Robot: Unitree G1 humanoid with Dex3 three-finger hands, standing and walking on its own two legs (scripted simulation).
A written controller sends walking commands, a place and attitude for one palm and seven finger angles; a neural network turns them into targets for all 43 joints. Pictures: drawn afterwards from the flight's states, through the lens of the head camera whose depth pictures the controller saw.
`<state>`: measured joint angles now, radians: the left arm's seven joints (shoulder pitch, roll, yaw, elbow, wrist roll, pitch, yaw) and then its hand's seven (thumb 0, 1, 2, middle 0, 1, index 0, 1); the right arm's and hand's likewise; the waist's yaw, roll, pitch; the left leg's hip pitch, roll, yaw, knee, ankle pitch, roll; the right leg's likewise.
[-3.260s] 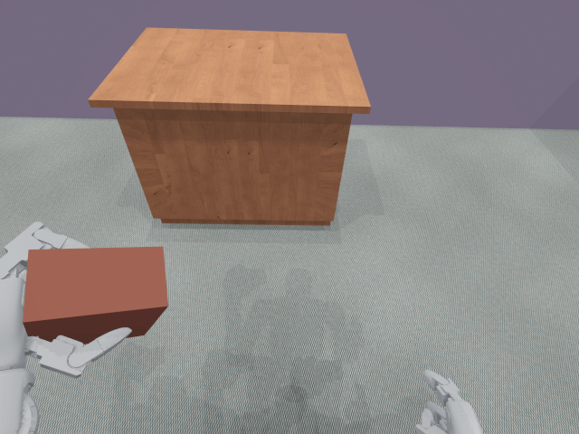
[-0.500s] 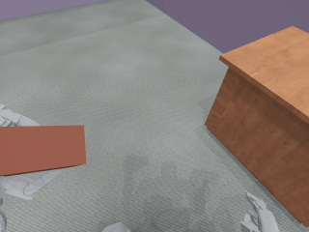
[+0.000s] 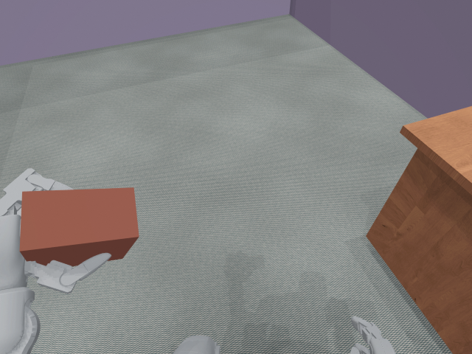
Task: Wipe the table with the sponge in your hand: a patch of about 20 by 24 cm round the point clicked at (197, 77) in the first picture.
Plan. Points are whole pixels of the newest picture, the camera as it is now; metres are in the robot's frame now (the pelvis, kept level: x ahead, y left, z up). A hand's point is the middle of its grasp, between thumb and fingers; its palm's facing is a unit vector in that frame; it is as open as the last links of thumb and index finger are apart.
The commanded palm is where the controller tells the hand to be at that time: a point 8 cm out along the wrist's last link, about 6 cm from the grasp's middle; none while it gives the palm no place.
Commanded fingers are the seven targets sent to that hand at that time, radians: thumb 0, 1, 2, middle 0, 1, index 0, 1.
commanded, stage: walk to a spot facing it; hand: left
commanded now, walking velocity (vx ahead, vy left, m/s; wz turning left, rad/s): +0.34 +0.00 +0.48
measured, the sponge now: (97, 230) +0.23 +0.21 +0.16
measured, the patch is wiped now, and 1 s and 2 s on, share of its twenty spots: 0.00 0.00 0.00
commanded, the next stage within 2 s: turn to face it in 0.86 s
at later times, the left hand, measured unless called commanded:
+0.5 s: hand (61, 171) +0.29 +0.26 +0.21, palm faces +0.50 -0.75 -0.44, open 10.5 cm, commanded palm +0.23 +0.31 +0.19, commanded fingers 0.00 0.10 1.30 -1.20 -1.60 -1.20 -1.60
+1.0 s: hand (51, 159) +0.33 +0.31 +0.19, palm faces +0.68 -0.59 -0.43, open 10.5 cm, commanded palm +0.25 +0.33 +0.19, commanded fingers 0.00 0.10 1.30 -1.20 -1.60 -1.20 -1.60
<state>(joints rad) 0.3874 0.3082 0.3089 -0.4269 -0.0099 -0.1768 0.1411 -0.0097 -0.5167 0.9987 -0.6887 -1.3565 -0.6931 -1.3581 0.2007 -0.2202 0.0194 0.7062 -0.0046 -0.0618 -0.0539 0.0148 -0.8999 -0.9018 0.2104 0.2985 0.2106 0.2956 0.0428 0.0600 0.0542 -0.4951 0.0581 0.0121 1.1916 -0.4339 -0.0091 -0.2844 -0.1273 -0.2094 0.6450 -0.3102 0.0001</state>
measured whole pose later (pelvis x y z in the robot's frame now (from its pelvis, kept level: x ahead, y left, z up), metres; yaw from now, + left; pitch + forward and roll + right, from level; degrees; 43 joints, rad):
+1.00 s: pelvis +0.21 +0.01 -0.01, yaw +23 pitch +0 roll +2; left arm 0.50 0.44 0.42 -0.66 -0.05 -0.21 0.19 -0.01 -0.52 1.00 -0.69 -1.36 -0.69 -1.36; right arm 0.17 -0.27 -0.07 0.53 0.00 -0.04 -0.08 0.01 -0.91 -0.90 0.20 0.30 0.20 0.29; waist -0.01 -0.06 0.10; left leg -0.38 0.05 0.18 0.63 -0.18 0.01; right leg -0.33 -0.21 -0.22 0.89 -0.48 0.05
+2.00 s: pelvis +0.16 -0.05 +0.01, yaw -3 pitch -1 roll +0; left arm 0.46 0.38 0.36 -0.52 -0.01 -0.18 0.12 -0.01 -0.52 1.00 -0.68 -1.36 -0.69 -1.36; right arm 0.22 -0.16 0.02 0.54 0.00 0.01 -0.01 0.01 -0.90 -0.90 0.20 0.30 0.20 0.29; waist 0.05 -0.02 0.04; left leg -0.21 0.10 0.13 0.52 -0.29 -0.03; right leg -0.54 0.07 -0.01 1.02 -0.40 0.04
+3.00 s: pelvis -0.03 -0.15 +0.00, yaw -39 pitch -1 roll +2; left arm 0.53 0.40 0.37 -0.56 -0.05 -0.20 0.14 -0.01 -0.52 1.00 -0.68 -1.37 -0.69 -1.37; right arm 0.16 -0.23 0.00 0.58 0.01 0.03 -0.01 0.01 -0.90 -0.90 0.21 0.30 0.21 0.30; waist -0.02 0.05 0.14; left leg -0.48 0.08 0.04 1.11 -0.43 -0.10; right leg -0.33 0.05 -0.03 0.59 -0.23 -0.09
